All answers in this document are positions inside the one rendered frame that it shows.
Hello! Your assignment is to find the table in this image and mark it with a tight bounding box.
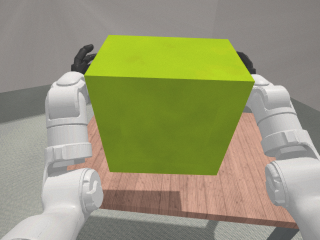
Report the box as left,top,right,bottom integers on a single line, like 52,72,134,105
67,112,300,240

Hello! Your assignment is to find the left robot forearm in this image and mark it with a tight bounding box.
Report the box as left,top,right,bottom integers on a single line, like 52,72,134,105
41,71,93,210

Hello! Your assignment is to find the left robot hand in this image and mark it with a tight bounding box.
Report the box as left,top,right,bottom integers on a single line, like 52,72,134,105
71,44,97,75

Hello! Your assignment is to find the right robot forearm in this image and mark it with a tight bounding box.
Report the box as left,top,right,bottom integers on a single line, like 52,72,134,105
245,74,320,161

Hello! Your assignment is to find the left robot upper arm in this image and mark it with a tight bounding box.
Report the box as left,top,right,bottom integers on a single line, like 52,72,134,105
0,167,104,240

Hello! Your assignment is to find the right robot upper arm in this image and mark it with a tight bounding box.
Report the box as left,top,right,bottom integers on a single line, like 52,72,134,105
265,156,320,240

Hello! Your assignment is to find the carton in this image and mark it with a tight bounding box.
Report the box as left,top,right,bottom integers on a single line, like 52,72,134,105
84,35,255,176

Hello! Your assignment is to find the right robot hand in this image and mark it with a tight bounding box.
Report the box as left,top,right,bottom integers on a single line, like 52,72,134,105
236,51,256,75

